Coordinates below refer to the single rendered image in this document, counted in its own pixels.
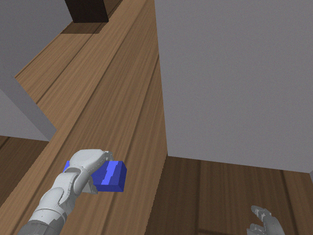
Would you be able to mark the left robot hand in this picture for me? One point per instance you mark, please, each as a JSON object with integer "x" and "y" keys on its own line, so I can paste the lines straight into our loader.
{"x": 91, "y": 160}

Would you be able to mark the right robot hand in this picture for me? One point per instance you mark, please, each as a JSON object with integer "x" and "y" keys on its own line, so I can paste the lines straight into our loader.
{"x": 271, "y": 224}

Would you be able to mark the carton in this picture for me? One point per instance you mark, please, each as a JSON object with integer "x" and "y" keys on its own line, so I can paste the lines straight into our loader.
{"x": 109, "y": 177}

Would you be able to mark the left robot arm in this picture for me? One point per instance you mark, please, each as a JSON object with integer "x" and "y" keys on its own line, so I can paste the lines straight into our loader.
{"x": 56, "y": 204}

